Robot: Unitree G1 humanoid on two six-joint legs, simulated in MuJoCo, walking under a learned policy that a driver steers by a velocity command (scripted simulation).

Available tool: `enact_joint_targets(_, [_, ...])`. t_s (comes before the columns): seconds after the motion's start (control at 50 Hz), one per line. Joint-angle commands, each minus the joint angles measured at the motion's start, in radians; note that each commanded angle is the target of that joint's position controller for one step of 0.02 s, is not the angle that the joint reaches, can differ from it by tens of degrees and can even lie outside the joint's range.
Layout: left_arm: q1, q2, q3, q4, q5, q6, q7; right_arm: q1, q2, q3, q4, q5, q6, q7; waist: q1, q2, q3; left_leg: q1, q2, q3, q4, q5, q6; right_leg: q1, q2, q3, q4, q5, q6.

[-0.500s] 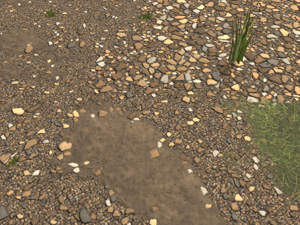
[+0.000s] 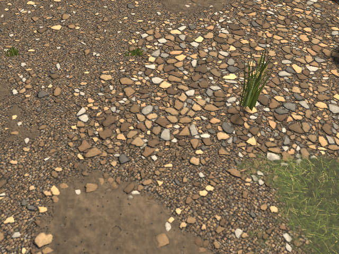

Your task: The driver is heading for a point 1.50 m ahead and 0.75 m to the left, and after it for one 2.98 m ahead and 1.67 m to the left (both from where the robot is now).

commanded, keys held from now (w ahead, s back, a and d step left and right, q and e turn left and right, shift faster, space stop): w+q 1.00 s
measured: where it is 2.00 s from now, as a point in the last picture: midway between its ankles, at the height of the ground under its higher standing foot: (80, 170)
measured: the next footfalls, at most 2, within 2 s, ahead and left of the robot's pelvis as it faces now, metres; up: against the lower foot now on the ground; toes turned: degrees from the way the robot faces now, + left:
right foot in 0.30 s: +0.31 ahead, -0.11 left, +0.00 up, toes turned +11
left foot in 0.84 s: +0.49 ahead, +0.18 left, +0.00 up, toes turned +32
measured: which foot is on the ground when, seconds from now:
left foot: down 0.00-0.32, up 0.34-0.82, down 0.84-1.00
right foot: up 0.00-0.28, down 0.30-0.86, up 0.88-1.00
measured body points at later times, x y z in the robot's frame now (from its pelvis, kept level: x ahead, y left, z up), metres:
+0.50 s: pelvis +0.24 -0.03 +0.00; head +0.26 -0.04 +0.45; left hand +0.28 +0.26 -0.10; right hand +0.39 -0.28 -0.13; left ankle +0.19 +0.09 -0.66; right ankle +0.27 -0.11 -0.74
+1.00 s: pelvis +0.46 +0.11 -0.01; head +0.48 +0.14 +0.44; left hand +0.39 +0.38 -0.13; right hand +0.70 -0.06 -0.12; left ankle +0.46 +0.16 -0.74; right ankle +0.49 -0.06 -0.65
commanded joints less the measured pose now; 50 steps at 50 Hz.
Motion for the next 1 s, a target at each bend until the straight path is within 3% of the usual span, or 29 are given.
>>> enact_joint_targets(0.02, [0.025,0.045,0.001,-0.063,0.009,0.0,-0.008,0.073,-0.127,-0.03,-0.012,0.014,-0.024,0.002,0.011,0.134,-0.048,0.157,0.233,-0.308,-0.2,0.304,0.179,-0.159,-0.059,0.0,-0.053,0.021,0.039])
enact_joint_targets(0.1, [-0.154,0.022,-0.02,-0.123,0.002,0.003,-0.012,0.123,-0.137,-0.038,0.011,0.018,-0.014,-0.008,-0.023,0.13,0.002,0.103,0.2,-0.271,-0.25,0.216,0.181,-0.182,-0.069,-0.033,-0.268,0.135,0.085])
enact_joint_targets(0.18, [-0.274,0.022,-0.031,-0.163,-0.014,-0.005,-0.012,0.168,-0.158,-0.049,0.019,0.012,-0.008,-0.007,-0.06,0.129,-0.003,0.091,0.189,-0.275,-0.211,0.239,0.153,-0.1,-0.041,-0.043,-0.434,0.236,0.098])
enact_joint_targets(0.24, [-0.265,0.044,-0.025,-0.172,-0.021,-0.016,-0.003,0.158,-0.175,-0.058,0.008,0.007,-0.002,-0.011,-0.041,0.134,-0.015,0.081,0.206,-0.325,-0.144,0.252,0.123,0.01,-0.025,-0.026,-0.514,0.207,0.084])
enact_joint_targets(0.28, [-0.147,0.065,-0.014,-0.139,-0.018,-0.029,0.01,0.122,-0.186,-0.063,-0.006,0.009,0.001,-0.015,0.022,0.108,-0.041,0.035,0.176,-0.339,-0.034,0.245,0.091,0.194,-0.006,-0.026,-0.619,0.189,0.061])
enact_joint_targets(0.3, [-0.049,0.109,0.002,-0.116,-0.006,-0.043,0.023,0.123,-0.16,-0.057,-0.013,0.014,-0.004,-0.012,0.062,0.047,-0.103,-0.017,0.115,-0.299,0.123,0.219,0.066,0.349,-0.066,0.033,-0.662,0.152,0.033])
enact_joint_targets(0.32, [0.108,0.19,0.02,-0.111,0.016,-0.048,0.04,0.115,-0.085,-0.037,-0.049,0.022,-0.012,-0.01,0.125,-0.099,-0.244,-0.112,0.046,-0.185,0.406,0.013,0.038,0.536,-0.315,0.273,-0.721,-0.067,-0.02])
enact_joint_targets(0.34, [0.102,0.264,0.04,-0.106,0.011,-0.028,0.043,0.194,-0.052,-0.031,-0.084,0.038,-0.004,-0.013,0.067,-0.294,-0.258,-0.364,-0.072,-0.071,0.599,-0.394,0.022,0.61,-0.481,0.659,-0.864,-0.231,-0.11])
enact_joint_targets(0.36, [0.047,0.175,0.028,-0.113,-0.001,-0.016,0.039,0.196,-0.123,-0.042,-0.046,0.009,0.018,-0.02,0.036,-0.135,-0.156,-0.42,0.022,-0.081,0.707,-0.343,0.03,0.504,-0.463,0.644,-0.859,-0.308,-0.125])
enact_joint_targets(0.38, [-0.007,0.092,0.008,-0.126,-0.009,-0.018,0.034,0.144,-0.121,-0.045,-0.04,0.001,0.023,-0.009,0.026,-0.04,-0.068,-0.411,0.053,-0.087,0.715,-0.25,0.03,0.412,-0.403,0.504,-0.865,-0.221,-0.109])
enact_joint_targets(0.4, [-0.033,0.059,-0.001,-0.123,-0.009,-0.023,0.029,0.117,-0.097,-0.041,-0.042,0.0,0.026,0.0,0.011,-0.03,-0.028,-0.387,0.08,-0.079,0.694,-0.193,0.018,0.347,-0.355,0.366,-0.884,-0.049,-0.095])
enact_joint_targets(0.44, [-0.025,0.041,-0.006,-0.105,-0.013,-0.037,0.032,0.094,-0.089,-0.042,-0.044,-0.017,0.045,0.017,-0.005,-0.079,-0.015,-0.359,0.104,-0.056,0.683,-0.143,-0.002,0.305,-0.289,0.198,-0.902,0.156,-0.07])
enact_joint_targets(0.5, [0.021,0.054,0.002,-0.078,-0.028,-0.057,0.029,0.033,-0.079,-0.041,-0.074,-0.017,0.061,0.031,-0.011,-0.068,-0.03,-0.4,0.108,-0.046,0.692,-0.068,-0.021,0.329,-0.286,0.086,-0.909,0.362,-0.079])
enact_joint_targets(0.6, [0.073,0.059,0.01,-0.04,-0.025,-0.054,0.027,-0.128,-0.063,-0.028,-0.132,-0.016,0.066,0.049,0.011,-0.05,0.01,-0.481,0.121,-0.014,0.553,0.07,-0.045,0.358,-0.275,-0.059,-0.932,0.449,-0.089])
enact_joint_targets(0.66, [0.092,0.075,0.015,-0.023,-0.023,-0.051,0.025,-0.227,-0.045,-0.012,-0.166,-0.015,0.061,0.062,0.032,-0.053,0.034,-0.418,0.119,0.038,0.379,0.149,-0.028,0.352,-0.267,-0.137,-0.928,0.465,-0.075])
enact_joint_targets(0.72, [0.136,0.101,0.023,0.002,-0.023,-0.041,0.031,-0.301,-0.051,-0.006,-0.199,-0.019,0.059,0.069,0.052,-0.049,0.056,-0.378,0.105,0.095,0.265,0.098,0.012,0.411,-0.292,-0.181,-0.899,0.53,-0.062])
enact_joint_targets(0.74, [0.147,0.108,0.025,0.01,-0.022,-0.034,0.034,-0.31,-0.055,-0.007,-0.206,-0.021,0.059,0.068,0.052,-0.049,0.056,-0.359,0.092,0.114,0.238,0.061,0.029,0.437,-0.297,-0.199,-0.871,0.594,-0.056])
enact_joint_targets(0.78, [0.154,0.134,0.029,0.021,-0.02,-0.021,0.041,-0.279,-0.066,-0.012,-0.206,-0.027,0.058,0.058,0.029,-0.067,0.021,-0.264,0.034,0.158,0.202,-0.039,0.07,0.478,-0.302,-0.242,-0.744,0.901,-0.041])
enact_joint_targets(0.8, [0.156,0.152,0.033,0.026,-0.019,-0.012,0.043,-0.216,-0.079,-0.02,-0.191,-0.029,0.055,0.05,-0.001,-0.073,-0.024,-0.184,-0.005,0.17,0.185,-0.088,0.095,0.491,-0.302,-0.259,-0.623,1.039,-0.037])
enact_joint_targets(0.82, [0.153,0.163,0.034,0.025,-0.022,-0.003,0.045,-0.094,-0.098,-0.033,-0.155,-0.033,0.047,0.041,-0.055,-0.059,-0.098,-0.034,-0.044,0.166,0.131,-0.088,0.123,0.456,-0.294,-0.275,-0.44,1.047,-0.029])
enact_joint_targets(0.84, [0.14,0.156,0.031,0.007,-0.021,0.0,0.044,0.082,-0.146,-0.057,-0.099,-0.043,0.039,0.025,-0.135,0.001,-0.198,0.226,-0.01,0.076,0.076,-0.084,0.163,0.29,-0.27,-0.287,-0.181,0.845,0.001])
enact_joint_targets(0.86, [0.176,0.034,0.003,-0.059,-0.026,-0.005,0.028,0.114,-0.266,-0.086,-0.102,-0.039,0.04,0.008,-0.093,0.22,-0.302,0.543,0.302,-0.384,0.039,-0.189,0.265,-0.111,-0.153,-0.279,0.161,0.069,0.053])
enact_joint_targets(0.88, [0.092,0.091,0.016,-0.109,-0.018,-0.013,0.02,0.133,-0.305,-0.097,-0.132,-0.003,0.05,0.003,-0.126,0.201,-0.378,0.608,0.425,-0.793,-0.126,-0.115,0.356,-0.309,-0.013,-0.083,0.342,-0.214,0.078])
enact_joint_targets(0.9, [-0.015,0.106,0.019,-0.133,-0.018,-0.019,0.016,0.107,-0.277,-0.092,-0.107,0.007,0.056,-0.006,-0.124,0.096,-0.224,0.527,0.382,-0.609,-0.138,-0.029,0.323,-0.403,-0.082,-0.007,0.336,-0.105,0.067])
enact_joint_targets(0.92, [-0.012,0.087,0.009,-0.131,-0.027,-0.03,0.015,0.062,-0.222,-0.077,-0.099,0.011,0.053,-0.012,-0.079,0.064,-0.107,0.369,0.347,-0.478,-0.145,0.097,0.289,-0.367,-0.12,-0.017,0.246,-0.015,0.063])
enact_joint_targets(0.94, [0.008,0.08,0.009,-0.113,-0.022,-0.029,0.017,0.017,-0.182,-0.065,-0.099,0.009,0.046,-0.014,-0.029,0.031,-0.051,0.251,0.283,-0.384,-0.157,0.209,0.243,-0.295,-0.147,-0.015,0.156,0.011,0.064])
enact_joint_targets(0.96, [0.036,0.077,0.008,-0.107,-0.006,-0.013,0.016,-0.015,-0.158,-0.056,-0.102,0.016,0.039,-0.016,0.01,0.042,-0.035,0.166,0.234,-0.318,-0.168,0.292,0.224,-0.224,-0.157,-0.012,0.11,0.011,0.074])
enact_joint_targets(1.0, [0.064,0.067,0.008,-0.1,0.01,0.02,0.01,-0.017,-0.143,-0.049,-0.104,0.02,0.019,-0.009,0.033,0.055,-0.064,0.113,0.194,-0.27,-0.181,0.383,0.224,-0.164,-0.151,-0.023,0.067,0.016,0.093])
Velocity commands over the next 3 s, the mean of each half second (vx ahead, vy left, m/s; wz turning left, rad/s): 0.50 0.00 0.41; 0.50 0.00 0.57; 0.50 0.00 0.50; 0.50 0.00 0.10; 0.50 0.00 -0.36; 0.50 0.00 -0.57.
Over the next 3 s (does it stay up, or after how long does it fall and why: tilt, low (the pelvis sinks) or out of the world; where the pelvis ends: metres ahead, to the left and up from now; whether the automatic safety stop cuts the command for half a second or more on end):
stays up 1.28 0.80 -0.02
